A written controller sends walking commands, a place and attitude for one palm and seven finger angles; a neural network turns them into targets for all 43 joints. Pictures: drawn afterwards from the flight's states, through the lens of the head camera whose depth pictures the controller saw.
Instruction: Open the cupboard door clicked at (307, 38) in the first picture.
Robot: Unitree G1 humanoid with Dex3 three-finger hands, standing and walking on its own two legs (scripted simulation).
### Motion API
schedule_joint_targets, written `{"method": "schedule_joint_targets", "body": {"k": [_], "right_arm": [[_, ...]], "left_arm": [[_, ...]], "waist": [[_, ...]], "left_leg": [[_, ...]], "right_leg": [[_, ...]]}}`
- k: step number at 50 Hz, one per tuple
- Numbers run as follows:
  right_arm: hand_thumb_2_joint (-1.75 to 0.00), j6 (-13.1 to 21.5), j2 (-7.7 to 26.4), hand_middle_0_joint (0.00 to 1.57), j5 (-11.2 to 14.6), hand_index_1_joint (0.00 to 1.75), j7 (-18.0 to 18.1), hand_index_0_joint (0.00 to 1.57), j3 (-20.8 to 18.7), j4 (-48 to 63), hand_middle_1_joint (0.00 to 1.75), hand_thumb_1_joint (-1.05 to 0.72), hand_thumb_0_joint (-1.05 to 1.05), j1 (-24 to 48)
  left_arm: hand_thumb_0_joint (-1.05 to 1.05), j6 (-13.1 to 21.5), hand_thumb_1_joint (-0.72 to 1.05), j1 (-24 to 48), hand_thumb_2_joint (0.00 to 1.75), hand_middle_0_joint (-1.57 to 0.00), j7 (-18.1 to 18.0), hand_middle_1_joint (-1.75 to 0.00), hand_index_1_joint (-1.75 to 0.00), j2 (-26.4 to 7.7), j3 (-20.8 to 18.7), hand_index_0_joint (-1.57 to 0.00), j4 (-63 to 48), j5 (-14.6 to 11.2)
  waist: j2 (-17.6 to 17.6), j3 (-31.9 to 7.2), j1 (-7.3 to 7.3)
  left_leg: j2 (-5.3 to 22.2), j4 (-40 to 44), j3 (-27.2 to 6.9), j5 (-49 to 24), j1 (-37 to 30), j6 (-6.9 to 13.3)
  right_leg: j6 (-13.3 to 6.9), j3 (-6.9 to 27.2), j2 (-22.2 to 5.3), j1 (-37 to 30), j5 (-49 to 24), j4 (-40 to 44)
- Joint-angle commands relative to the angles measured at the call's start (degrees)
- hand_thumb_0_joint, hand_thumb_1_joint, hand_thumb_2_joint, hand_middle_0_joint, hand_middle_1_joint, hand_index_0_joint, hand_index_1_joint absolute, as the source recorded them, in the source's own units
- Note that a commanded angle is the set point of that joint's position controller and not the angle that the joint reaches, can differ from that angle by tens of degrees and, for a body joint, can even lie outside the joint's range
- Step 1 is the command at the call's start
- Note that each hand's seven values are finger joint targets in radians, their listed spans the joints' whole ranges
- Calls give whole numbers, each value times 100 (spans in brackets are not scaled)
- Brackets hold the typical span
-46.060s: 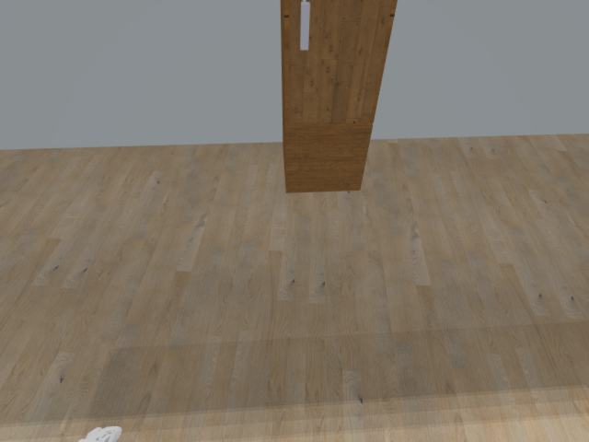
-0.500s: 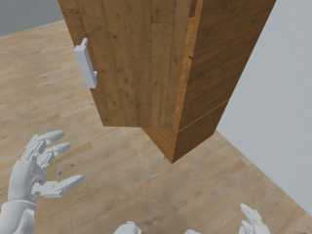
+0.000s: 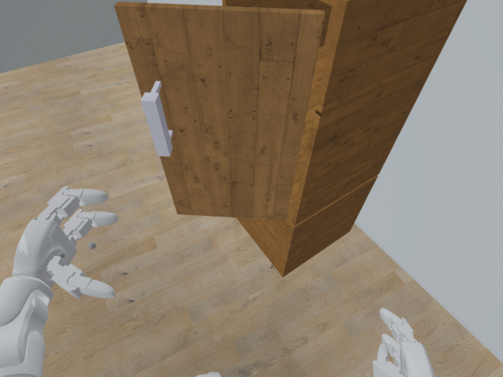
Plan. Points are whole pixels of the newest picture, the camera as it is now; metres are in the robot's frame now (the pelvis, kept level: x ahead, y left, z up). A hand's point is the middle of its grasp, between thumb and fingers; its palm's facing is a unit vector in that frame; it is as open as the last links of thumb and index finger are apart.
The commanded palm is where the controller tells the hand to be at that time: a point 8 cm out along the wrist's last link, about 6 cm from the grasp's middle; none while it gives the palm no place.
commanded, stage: raise the hand with hooked fingers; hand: left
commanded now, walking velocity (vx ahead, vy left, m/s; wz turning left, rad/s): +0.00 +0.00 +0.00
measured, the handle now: (161, 119) +0.57 +0.24 +0.08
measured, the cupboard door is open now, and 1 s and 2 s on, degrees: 52 52 52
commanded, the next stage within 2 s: move the hooked fingers beside the handle in 0.68 s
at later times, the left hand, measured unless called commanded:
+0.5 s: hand (96, 219) +0.30 +0.26 +0.10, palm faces +0.06 -1.00 -0.02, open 14.0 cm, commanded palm +0.27 +0.31 +0.11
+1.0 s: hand (102, 205) +0.33 +0.26 +0.10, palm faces +0.07 -1.00 -0.02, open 14.0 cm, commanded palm +0.30 +0.31 +0.10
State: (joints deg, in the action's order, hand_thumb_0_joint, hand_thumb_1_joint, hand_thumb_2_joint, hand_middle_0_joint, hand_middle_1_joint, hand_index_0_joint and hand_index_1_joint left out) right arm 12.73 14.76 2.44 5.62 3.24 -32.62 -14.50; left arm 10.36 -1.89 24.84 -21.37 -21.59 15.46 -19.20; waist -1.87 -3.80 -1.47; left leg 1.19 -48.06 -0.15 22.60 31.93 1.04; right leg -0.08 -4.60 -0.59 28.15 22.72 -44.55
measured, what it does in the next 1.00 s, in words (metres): stands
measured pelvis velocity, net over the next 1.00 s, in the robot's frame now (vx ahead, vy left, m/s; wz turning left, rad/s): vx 0.00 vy -0.02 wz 0.00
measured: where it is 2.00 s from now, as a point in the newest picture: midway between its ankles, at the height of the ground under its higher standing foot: outside the picture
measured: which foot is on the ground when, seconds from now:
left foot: down 0.00-1.00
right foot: down 0.00-1.00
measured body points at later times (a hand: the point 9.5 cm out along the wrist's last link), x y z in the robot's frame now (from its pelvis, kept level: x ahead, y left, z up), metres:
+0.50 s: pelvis +0.01 -0.01 +0.01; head +0.04 -0.01 +0.46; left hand +0.29 +0.31 +0.10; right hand +0.15 -0.26 -0.07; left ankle +0.02 +0.10 -0.70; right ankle +0.00 -0.12 -0.70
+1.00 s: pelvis +0.00 -0.02 +0.01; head +0.04 -0.02 +0.45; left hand +0.32 +0.31 +0.11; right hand +0.15 -0.27 -0.08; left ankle +0.02 +0.10 -0.70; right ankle +0.00 -0.12 -0.70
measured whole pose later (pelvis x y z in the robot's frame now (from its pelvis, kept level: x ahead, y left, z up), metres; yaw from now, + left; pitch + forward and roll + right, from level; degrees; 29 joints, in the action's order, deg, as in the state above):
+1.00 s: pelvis +0.00 -0.02 +0.01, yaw +0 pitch +6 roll -1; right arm 9.9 15.8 2.8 6.4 3.1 -34.5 -14.9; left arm 11.5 14.9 26.8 -25.1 -25.3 32.9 -17.5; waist -1.5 -2.0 -0.5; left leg 2.0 -44.3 -0.5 20.3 30.1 -0.4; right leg -1.5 -4.8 0.3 27.1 21.3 -42.3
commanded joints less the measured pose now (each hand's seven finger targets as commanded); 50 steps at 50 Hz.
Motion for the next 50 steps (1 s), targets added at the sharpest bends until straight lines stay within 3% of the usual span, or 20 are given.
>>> {"method": "schedule_joint_targets", "body": {"k": [1,5,7,10,12,17,21,26,33,34,35,38,40,42,44,45,47,50], "right_arm": [[-90,312,825,20,12,30,113,20,-343,741,30,-90,0,180],[-90,264,858,20,42,30,128,20,-327,670,30,-90,0,179],[-90,242,878,20,59,30,133,20,-317,697,30,-90,0,158],[-90,230,884,20,73,30,140,20,-341,718,30,-90,0,118],[-90,234,888,20,44,30,104,20,-333,764,30,-90,0,92],[-90,193,900,20,23,30,34,20,-359,777,30,-90,0,84],[-90,160,875,20,29,30,29,20,-383,747,30,-90,0,73],[-90,145,869,20,13,30,47,20,-394,740,30,-90,0,60],[-90,124,863,20,37,30,82,20,-372,715,30,-90,0,122],[-90,117,858,20,36,30,82,20,-363,725,30,-90,0,134],[-90,104,853,20,45,30,83,20,-360,720,30,-90,0,124],[-90,104,866,20,47,30,74,20,-358,747,30,-90,0,162],[-90,80,878,20,56,30,101,20,-361,709,30,-90,0,149],[-90,61,882,20,52,30,129,20,-329,651,30,-90,0,127],[-90,44,893,20,45,30,153,20,-334,576,30,-90,0,94],[-90,31,900,20,47,30,162,20,-339,555,30,-90,0,43],[-90,17,901,20,39,30,171,20,-333,515,30,-90,0,21],[-90,-10,890,20,40,30,160,20,-341,477,30,-90,0,-38]], "left_arm": [[0,473,-50,1545,30,-30,-26,-120,-120,-1540,-823,-30,-1163,-234],[0,293,-50,1785,30,-30,134,-120,-120,-1600,-800,-30,-669,-218],[0,137,-50,1904,30,-30,229,-120,-120,-1613,-724,-30,-425,-192],[0,13,-50,1953,30,-30,310,-120,-120,-1695,-713,-30,-386,-141],[0,37,-50,1797,30,-30,324,-120,-120,-1694,-767,-30,-401,-196],[0,215,-50,1759,30,-30,215,-120,-120,-1770,-986,-30,-377,-280],[0,308,-50,1952,30,-30,127,-120,-120,-1742,-911,-30,-476,-165],[0,407,-50,1937,30,-30,126,-120,-120,-1795,-927,-30,-618,-127],[0,343,-50,1993,30,-30,216,-120,-120,-1756,-915,-30,-365,-232],[0,315,-50,1980,30,-30,231,-120,-120,-1738,-891,-30,-319,-219],[0,277,-50,1946,30,-30,232,-120,-120,-1681,-859,-30,-213,-220],[0,260,-50,1986,30,-30,283,-120,-120,-1646,-799,-30,-160,-245],[0,301,-50,2373,30,-30,257,-120,-120,-1763,-805,-30,-191,-185],[0,357,-50,3018,30,-30,206,-120,-120,-1770,-683,-30,-18,-153],[0,433,-50,3349,30,-30,181,-120,-120,-1983,-830,-30,227,-76],[0,463,-50,3367,30,-30,167,-120,-120,-2070,-893,-30,384,-41],[0,557,-50,3679,30,-30,205,-120,-120,-2212,-893,-30,411,-8],[0,585,-50,3724,30,-30,289,-120,-120,-2118,-753,-30,720,63]], "waist": [[-243,-1271,88],[-459,-1116,88],[-374,-1040,92],[-399,-1203,84],[-181,-1257,19],[-37,-1171,-20],[-389,-1202,51],[-322,-1428,59],[-158,-1163,68],[-267,-1162,55],[-101,-1096,85],[-40,-1055,61],[-112,-1073,154],[27,-826,285],[-131,-984,286],[-7,-1049,276],[-243,-1309,262],[-497,-1529,264]], "left_leg": [[-87,938,-221,-1455,-1130,-35],[-102,1013,-174,-1428,-1119,-35],[-108,1063,-184,-1395,-1097,-20],[-100,1118,-171,-1568,-1259,-4],[-108,1106,-180,-1724,-1265,2],[-132,1101,-117,-1731,-1157,-7],[-135,1101,-59,-1675,-1253,8],[-141,1062,-44,-1741,-1295,40],[-140,1071,-29,-1640,-1165,41],[-157,1073,-13,-1585,-1133,36],[-150,1078,-15,-1517,-1099,43],[-156,1062,-4,-1462,-1019,45],[-153,1036,4,-1348,-1016,46],[-146,1021,-35,-1091,-891,50],[-157,999,-40,-995,-876,47],[-152,994,-49,-1000,-863,52],[-155,916,-32,-1125,-896,51],[-158,905,-26,-1263,-1025,45]], "right_leg": [[-135,80,252,-346,-1324,614],[-146,121,214,-390,-1386,724],[-156,126,228,-446,-1354,789],[-145,126,212,-530,-1517,846],[-161,114,247,-640,-1665,825],[-144,140,248,-682,-1764,815],[-121,197,209,-594,-1741,846],[-110,254,204,-778,-1872,842],[-92,278,190,-747,-1902,887],[-86,302,175,-742,-1857,896],[-74,294,178,-688,-1791,921],[-73,343,166,-709,-1753,930],[-57,372,158,-622,-1610,952],[-56,404,171,-431,-1256,997],[-57,479,140,-464,-1109,998],[-53,462,141,-495,-1110,985],[-70,528,133,-624,-1254,909],[-85,463,142,-584,-1464,841]]}}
